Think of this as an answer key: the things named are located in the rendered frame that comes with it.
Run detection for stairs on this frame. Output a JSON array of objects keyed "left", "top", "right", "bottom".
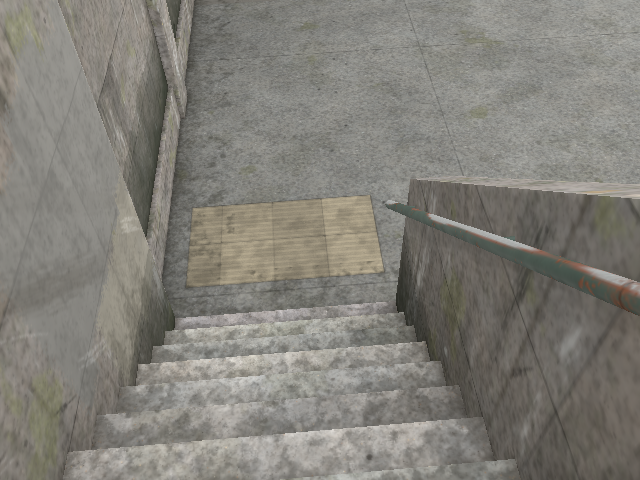
[{"left": 63, "top": 301, "right": 521, "bottom": 480}]

